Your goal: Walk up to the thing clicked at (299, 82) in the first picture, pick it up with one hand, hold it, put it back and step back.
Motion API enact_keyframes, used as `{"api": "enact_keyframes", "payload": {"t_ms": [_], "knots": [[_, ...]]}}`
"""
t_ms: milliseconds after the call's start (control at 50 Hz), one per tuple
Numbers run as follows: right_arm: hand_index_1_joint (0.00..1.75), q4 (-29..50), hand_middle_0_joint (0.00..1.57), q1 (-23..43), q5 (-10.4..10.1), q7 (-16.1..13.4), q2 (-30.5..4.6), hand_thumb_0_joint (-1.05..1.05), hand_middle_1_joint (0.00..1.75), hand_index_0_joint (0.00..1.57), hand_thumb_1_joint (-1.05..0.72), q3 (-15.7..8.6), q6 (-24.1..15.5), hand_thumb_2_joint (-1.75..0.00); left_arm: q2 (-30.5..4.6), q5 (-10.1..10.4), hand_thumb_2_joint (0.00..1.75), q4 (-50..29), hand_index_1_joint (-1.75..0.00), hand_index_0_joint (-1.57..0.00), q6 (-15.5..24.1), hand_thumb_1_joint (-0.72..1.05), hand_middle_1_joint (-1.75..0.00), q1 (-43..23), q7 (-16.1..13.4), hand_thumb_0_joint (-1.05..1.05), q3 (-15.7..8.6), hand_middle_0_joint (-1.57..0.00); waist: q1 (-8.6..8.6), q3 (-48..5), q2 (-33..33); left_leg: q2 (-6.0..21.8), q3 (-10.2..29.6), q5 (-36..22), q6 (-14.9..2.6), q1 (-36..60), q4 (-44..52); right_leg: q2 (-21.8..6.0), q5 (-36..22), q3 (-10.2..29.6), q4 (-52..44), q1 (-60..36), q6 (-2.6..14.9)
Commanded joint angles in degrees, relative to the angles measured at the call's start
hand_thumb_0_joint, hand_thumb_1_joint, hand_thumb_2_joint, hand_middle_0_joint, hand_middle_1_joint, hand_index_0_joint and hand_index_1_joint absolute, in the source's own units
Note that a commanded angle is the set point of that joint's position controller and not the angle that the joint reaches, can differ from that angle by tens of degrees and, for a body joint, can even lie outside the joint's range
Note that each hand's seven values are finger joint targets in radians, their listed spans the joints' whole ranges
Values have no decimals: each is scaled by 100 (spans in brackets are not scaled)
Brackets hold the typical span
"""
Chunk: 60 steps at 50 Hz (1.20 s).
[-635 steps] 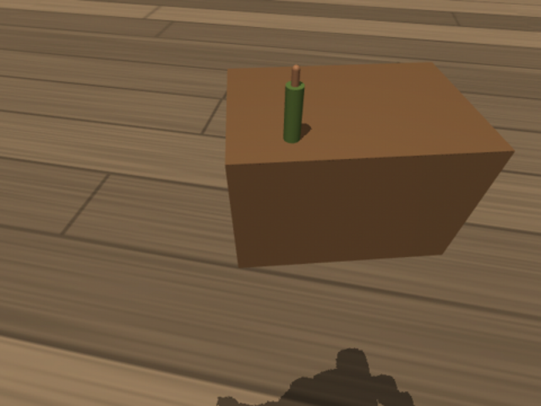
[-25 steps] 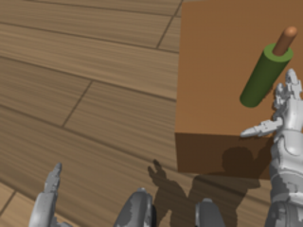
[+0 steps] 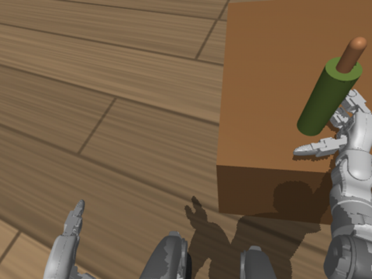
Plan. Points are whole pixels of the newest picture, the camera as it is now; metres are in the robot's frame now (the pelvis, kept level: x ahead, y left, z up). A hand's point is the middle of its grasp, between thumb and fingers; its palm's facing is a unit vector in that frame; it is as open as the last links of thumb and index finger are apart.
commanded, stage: close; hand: right
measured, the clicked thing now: (328, 93) +0.50 -0.22 +0.06
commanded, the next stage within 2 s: settle in 0.58 s
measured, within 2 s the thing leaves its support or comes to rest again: leaves its support in 1.00 s
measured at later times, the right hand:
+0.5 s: hand (330, 119) +0.46 -0.23 +0.02, palm faces +0.24 +0.97 +0.01, open 8.9 cm
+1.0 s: hand (330, 119) +0.46 -0.23 +0.03, palm faces +0.24 +0.97 -0.03, open 9.2 cm
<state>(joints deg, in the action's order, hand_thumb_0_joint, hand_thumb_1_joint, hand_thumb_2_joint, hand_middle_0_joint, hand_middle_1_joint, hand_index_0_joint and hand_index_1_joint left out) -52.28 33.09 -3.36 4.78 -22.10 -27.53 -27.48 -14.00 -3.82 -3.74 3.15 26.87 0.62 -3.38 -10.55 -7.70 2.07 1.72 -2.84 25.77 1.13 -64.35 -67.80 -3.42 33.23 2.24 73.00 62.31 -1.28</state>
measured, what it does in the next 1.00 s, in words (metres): stands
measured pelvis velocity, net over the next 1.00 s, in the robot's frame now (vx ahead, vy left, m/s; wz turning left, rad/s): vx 0.00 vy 0.00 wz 0.01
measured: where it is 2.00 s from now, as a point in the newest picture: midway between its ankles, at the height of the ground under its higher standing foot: outside the picture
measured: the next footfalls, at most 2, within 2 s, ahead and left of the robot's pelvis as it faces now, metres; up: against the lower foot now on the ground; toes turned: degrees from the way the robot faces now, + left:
none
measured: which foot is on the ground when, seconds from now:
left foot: down 0.00-1.00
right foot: down 0.00-1.00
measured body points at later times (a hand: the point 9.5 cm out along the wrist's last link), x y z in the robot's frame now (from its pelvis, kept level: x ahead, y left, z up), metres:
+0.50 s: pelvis -0.01 +0.00 +0.00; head +0.12 -0.04 +0.43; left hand +0.14 +0.27 +0.02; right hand +0.44 -0.28 +0.03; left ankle +0.06 +0.14 -0.63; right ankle +0.01 -0.13 -0.63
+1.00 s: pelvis +0.00 +0.00 +0.01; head +0.12 -0.04 +0.44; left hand +0.14 +0.27 +0.02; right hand +0.44 -0.28 +0.03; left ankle +0.06 +0.14 -0.63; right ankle +0.01 -0.13 -0.63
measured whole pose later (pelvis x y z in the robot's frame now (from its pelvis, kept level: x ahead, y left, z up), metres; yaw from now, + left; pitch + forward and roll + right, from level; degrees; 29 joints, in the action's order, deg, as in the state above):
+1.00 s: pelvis +0.00 +0.00 +0.01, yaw +1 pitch +21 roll +3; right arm -52.1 33.2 -2.1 3.7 -23.4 -28.8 -23.7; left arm -15.0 -3.3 -3.3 1.3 26.7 0.6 -4.3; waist -10.8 -7.2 1.0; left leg 1.4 -2.3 24.7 1.5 -62.0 -65.5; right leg -3.6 32.5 1.6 71.1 60.0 -0.9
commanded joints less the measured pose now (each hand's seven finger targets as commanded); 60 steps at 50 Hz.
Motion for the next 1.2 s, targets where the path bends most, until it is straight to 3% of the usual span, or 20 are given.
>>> {"api": "enact_keyframes", "payload": {"t_ms": [0, 60, 120, 200, 280, 340, 420, 460, 660, 720, 780, 840, 900, 920, 940, 960, 1020, 1060, 1120, 1180], "knots": [[57, 1294, 85, 1551, 9, -99, -1161, 0, 57, 85, 33, -57, -317, -31, -1327, 0, 6, -950, -5, -4, 187, -56, -5, 216, -128, 0, -1150, -4, 125, -2968, -1311, -277, -46, -1503, -215, 1663, 604, 175, -2581, 20, -1151, -2049, -6], [63, 1240, 90, 1277, -55, -67, -712, 0, 63, 90, 30, 94, -282, -36, -888, 49, 6, -1182, -5, -4, 154, -56, -4, 111, -42, 0, -652, -4, 170, -2926, -1013, -289, -99, -1721, -208, 1904, 614, 165, -2875, 96, -1186, -1985, -20], [65, 977, 93, 1563, -81, -61, -807, 0, 65, 93, 25, 20, -307, -38, -868, 63, 6, -1205, -5, -4, 138, -57, -4, -96, -63, 0, -590, -4, 33, -2625, -640, -250, -30, -1815, -173, 2115, 676, 193, -2453, 31, -1188, -1496, 57], [86, 532, 106, 1530, -6, -10, -1018, 0, 86, 107, 10, -66, -354, -62, -970, 102, 4, -1230, -4, -5, 177, -53, -5, 43, -107, 0, -783, -5, -182, -2079, -371, -206, 108, -1484, -125, 1955, 818, 206, -1784, -36, -1139, -1097, 176], [99, 472, 113, 1469, 69, 58, -1437, 0, 99, 113, -9, -298, -390, -79, -936, 103, 2, -941, -4, -6, 130, -51, -5, 498, -21, 0, -823, -5, 10, -1939, -945, -218, 66, -1326, -188, 1583, 706, 217, -1791, -78, -1246, -1250, 105], [108, 380, 118, 1700, 11, 159, -1135, 0, 108, 119, -17, -124, -343, -88, -1072, 75, 2, -1157, -4, -6, 173, -51, -5, 404, 1, 0, -974, -4, -246, -2088, -1042, -241, 25, -1214, -202, 1413, 666, 179, -1747, -25, -1215, -1402, 88], [112, 355, 120, 1711, -13, 198, -1220, 0, 112, 121, -16, -208, -313, -92, -873, 69, 2, -1223, -4, -5, 216, -51, -5, 221, 32, 0, -655, -4, -59, -2282, -958, -223, 34, -1074, -198, 1443, 610, 184, -1560, -11, -1097, -1148, 100], [113, 940, 121, 1959, 31, 186, -1666, 0, 113, 122, -16, -344, -333, -93, -1034, 69, 2, -1534, -4, -6, 218, -51, -5, 112, -10, 0, -792, -4, 81, -2925, -1117, -198, 96, -1160, -184, 1840, 643, 202, -1594, -50, -1098, -1336, 94], [120, 418, 133, 2095, -10, 93, -1476, 0, 120, 135, -15, -272, -272, -95, -996, 64, 2, -1450, -4, -6, 236, -51, -5, 157, -96, 0, -682, -5, -146, -2450, -645, -205, 205, -1054, -132, 1943, 814, 200, -1348, -69, -1001, -847, 172], [121, 475, 121, 1915, 41, 75, -1564, 0, 121, 124, -17, -352, -315, -105, -816, 38, 4, -1040, -5, -7, 212, -54, -6, 505, -65, 0, -551, -6, -7, -2465, -905, -189, 243, -1392, -140, 2015, 738, 243, -1690, -137, -950, -906, 147], [124, 922, 123, 2130, 41, 68, -1632, 0, 124, 126, -23, -268, -290, -109, -1066, 47, 4, -1033, -6, -6, 193, -54, -6, 581, -81, 0, -852, -6, -85, -2659, -1273, -229, 92, -1552, -198, 1766, 653, 216, -2007, -72, -1095, -1488, 85], [130, 1418, 125, 2383, 45, -21, -1755, 0, 130, 128, -25, -324, -236, -116, -1047, 41, 4, -1075, -6, -6, 147, -54, -6, 375, -66, 0, -789, -6, 89, -2876, -1466, -250, 22, -1464, -218, 1777, 692, 196, -2148, -37, -1236, -1859, 27], [131, 1539, 125, 2440, -39, -85, -1432, 0, 131, 128, -25, -158, -169, -117, -1017, 49, 5, -1035, -6, -6, 150, -55, -5, 204, -85, 0, -766, -6, 47, -2898, -1403, -252, 1, -1440, -221, 1872, 787, 193, -2073, -18, -1318, -1902, 39], [132, 1834, 126, 2585, -52, -141, -1796, 0, 132, 129, -25, -366, -181, -118, -1093, 66, 5, -1028, -6, -6, 153, -55, -5, 74, -103, 0, -820, -6, 178, -3093, -1417, -229, 37, -1503, -210, 2109, 846, 214, -2054, -61, -1315, -1945, 61], [131, 1824, 124, 2674, -72, -145, -1622, 0, 131, 127, -22, -224, -166, -117, -1157, 78, 6, -1090, -6, -5, 160, -55, -5, -119, -135, 0, -864, -6, 86, -3154, -1360, -251, -1, -1470, -213, 2072, 868, 194, -2060, -22, -1363, -2098, 51], [130, 1877, 124, 2695, -55, -188, -1782, 0, 130, 127, -21, -286, -169, -116, -1110, 90, 6, -1076, -6, -5, 154, -56, -5, -214, -137, 0, -776, -6, 208, -3056, -1291, -247, 11, -1379, -217, 2199, 929, 205, -1941, -37, -1425, -2016, 61], [131, 1523, 124, 2479, -81, -197, -1292, 0, 131, 128, -22, 63, -144, -118, -1018, 98, 6, -988, -6, -5, 150, -56, -5, -255, -162, 0, -596, -6, 111, -2970, -1035, -288, -12, -1566, -202, 2336, 1052, 213, -2223, 5, -1525, -2165, 59], [133, 1718, 126, 2713, -21, -254, -1785, 0, 133, 130, -22, -138, -183, -120, -1084, 95, 6, -790, -5, -5, 108, -56, -5, -89, -201, 0, -644, -6, 173, -3058, -1155, -291, 11, -1728, -191, 2445, 1115, 225, -2435, -26, -1575, -2390, 48], [136, 794, 127, 2253, -101, -178, -1119, 0, 136, 131, -22, 167, -100, -123, -749, 98, 6, -54, -5, -5, 88, -55, -5, 302, -149, 0, -403, -6, 50, -1841, -985, -280, 17, -1427, -194, 2030, 1254, 243, -1931, -49, -1737, -1880, 78], [139, 1590, 128, 2856, -46, -217, -1867, 0, 138, 132, -22, -196, -190, -126, -1025, 81, 5, -560, -5, -5, 166, -55, -5, -95, -172, 0, -622, -5, 222, -2656, -1245, -246, 74, -1544, -186, 2355, 1290, 228, -2057, -104, -1785, -2444, 68]]}}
